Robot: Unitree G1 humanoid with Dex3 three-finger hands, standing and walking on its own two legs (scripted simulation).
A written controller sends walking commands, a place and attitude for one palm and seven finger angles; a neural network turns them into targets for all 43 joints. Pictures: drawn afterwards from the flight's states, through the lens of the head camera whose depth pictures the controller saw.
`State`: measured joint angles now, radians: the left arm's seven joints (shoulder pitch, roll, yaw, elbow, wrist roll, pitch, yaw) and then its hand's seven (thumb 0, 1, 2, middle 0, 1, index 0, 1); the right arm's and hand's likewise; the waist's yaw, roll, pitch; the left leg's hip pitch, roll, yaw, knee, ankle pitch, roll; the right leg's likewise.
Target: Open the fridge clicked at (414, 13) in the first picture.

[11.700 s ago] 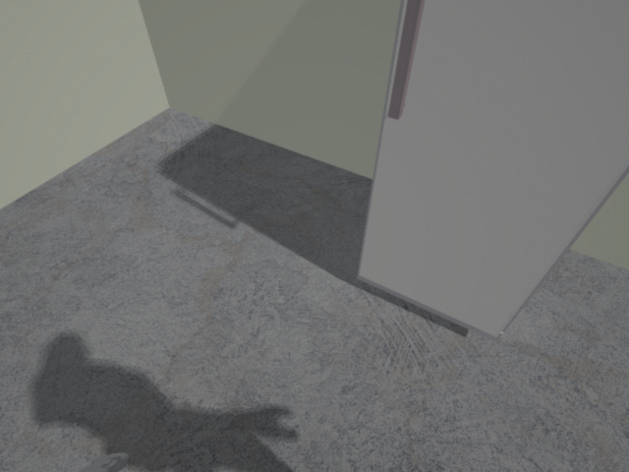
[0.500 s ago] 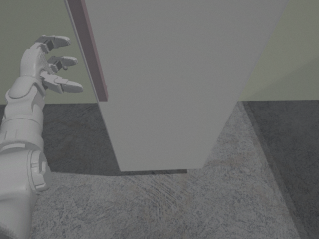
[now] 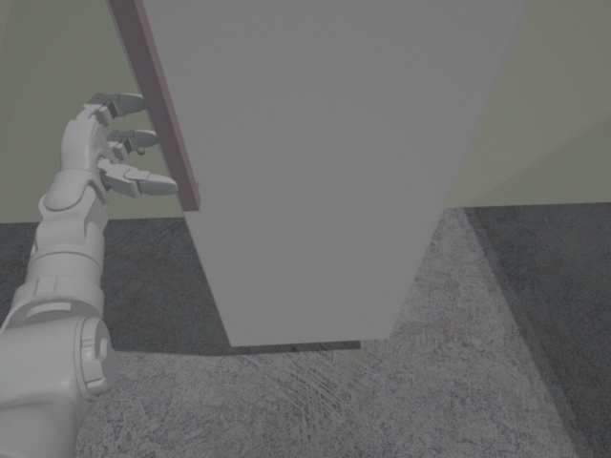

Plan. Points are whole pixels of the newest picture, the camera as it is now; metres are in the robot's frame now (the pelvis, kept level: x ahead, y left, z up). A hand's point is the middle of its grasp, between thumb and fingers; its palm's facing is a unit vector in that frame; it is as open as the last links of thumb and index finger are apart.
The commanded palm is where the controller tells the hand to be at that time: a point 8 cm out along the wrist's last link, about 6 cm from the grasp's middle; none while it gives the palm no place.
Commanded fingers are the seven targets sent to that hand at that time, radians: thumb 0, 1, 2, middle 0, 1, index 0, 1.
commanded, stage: feel for the door with the fingertips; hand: left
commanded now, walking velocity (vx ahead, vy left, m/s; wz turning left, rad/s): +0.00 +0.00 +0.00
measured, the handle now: (152, 64) +0.53 +0.18 +0.26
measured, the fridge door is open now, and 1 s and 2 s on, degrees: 0 0 0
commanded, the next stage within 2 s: slide the fingers in behind the handle in 0.38 s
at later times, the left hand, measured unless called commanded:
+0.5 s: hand (149, 139) +0.48 +0.20 +0.18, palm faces +0.03 -1.00 +0.00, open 13.7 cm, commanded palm +0.46 +0.25 +0.17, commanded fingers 0.00 -0.50 0.30 -0.30 -1.20 -0.30 -1.20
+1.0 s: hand (155, 142) +0.48 +0.19 +0.18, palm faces +0.03 -1.00 +0.01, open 13.9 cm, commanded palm +0.45 +0.24 +0.17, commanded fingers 0.00 -0.50 0.30 -0.30 -1.20 -0.30 -1.20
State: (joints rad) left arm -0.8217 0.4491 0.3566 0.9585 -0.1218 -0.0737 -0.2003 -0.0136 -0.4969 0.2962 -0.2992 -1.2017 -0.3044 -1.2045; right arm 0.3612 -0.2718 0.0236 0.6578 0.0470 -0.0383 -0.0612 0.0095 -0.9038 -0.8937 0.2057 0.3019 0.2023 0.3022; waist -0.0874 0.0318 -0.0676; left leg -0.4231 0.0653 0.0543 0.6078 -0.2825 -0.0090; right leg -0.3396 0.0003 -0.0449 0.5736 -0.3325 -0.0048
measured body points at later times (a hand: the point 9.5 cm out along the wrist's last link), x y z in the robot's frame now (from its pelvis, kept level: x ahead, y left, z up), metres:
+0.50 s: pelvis -0.01 +0.01 +0.00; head +0.03 +0.01 +0.44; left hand +0.47 +0.25 +0.18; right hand +0.00 -0.26 -0.12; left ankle +0.01 +0.13 -0.73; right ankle -0.03 -0.12 -0.73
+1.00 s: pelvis -0.01 +0.01 +0.00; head +0.03 +0.02 +0.45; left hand +0.47 +0.24 +0.18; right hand +0.03 -0.26 -0.12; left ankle +0.01 +0.13 -0.73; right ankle -0.03 -0.12 -0.73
